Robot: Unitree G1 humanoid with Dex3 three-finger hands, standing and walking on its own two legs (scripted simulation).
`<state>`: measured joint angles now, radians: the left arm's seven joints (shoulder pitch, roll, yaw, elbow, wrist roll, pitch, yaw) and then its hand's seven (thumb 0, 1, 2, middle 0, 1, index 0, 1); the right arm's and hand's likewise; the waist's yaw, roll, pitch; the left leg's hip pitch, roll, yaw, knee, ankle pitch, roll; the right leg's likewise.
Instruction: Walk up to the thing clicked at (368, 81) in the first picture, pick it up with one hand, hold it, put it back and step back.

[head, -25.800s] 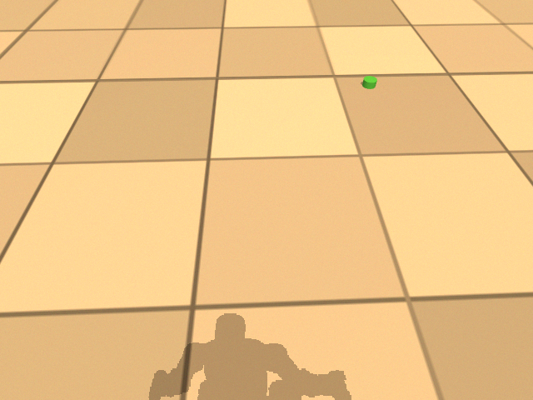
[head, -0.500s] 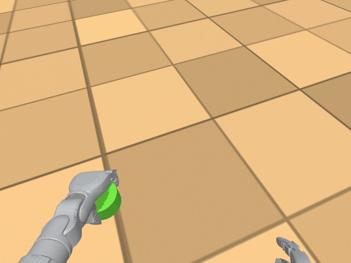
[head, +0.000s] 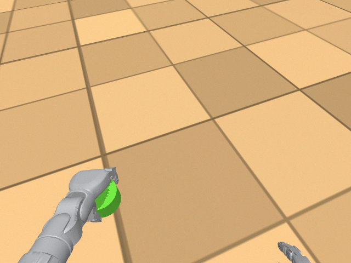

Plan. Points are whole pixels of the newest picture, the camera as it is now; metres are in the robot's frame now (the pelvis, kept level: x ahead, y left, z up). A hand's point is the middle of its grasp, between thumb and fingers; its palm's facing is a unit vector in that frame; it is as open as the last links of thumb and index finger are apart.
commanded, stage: crouch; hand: left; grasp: from above
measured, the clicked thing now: (101, 197) +0.31 +0.22 -0.06
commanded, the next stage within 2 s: lower in 1.88 s
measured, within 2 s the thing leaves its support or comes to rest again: neither
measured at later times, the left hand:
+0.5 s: hand (115, 213) +0.32 +0.22 -0.21, palm faces -0.42 +0.03 -0.91, open 11.4 cm
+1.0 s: hand (132, 228) +0.35 +0.22 -0.45, palm faces -0.45 +0.00 -0.89, open 11.3 cm
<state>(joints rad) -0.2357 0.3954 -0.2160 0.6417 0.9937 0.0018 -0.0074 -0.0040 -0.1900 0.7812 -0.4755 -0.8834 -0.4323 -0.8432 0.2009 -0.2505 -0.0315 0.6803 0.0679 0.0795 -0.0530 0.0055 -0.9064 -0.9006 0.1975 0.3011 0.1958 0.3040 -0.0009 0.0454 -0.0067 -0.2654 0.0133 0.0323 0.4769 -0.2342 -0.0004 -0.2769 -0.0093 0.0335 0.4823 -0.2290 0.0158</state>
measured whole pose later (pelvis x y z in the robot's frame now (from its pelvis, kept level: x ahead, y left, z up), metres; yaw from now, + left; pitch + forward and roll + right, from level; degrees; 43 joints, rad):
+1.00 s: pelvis -0.07 +0.00 -0.29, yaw +0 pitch +37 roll -4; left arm -0.77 0.46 -0.04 1.28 1.19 -0.09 0.41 0.00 -0.19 0.68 -0.56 -0.80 -0.52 -0.78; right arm 0.18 -0.22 -0.02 0.76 -0.08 -0.06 0.03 0.00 -0.90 -0.90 0.20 0.30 0.20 0.30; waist -0.17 0.04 -0.20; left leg -1.92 0.01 -0.05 1.91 -0.64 0.00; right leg -1.89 0.00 -0.02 1.87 -0.64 0.02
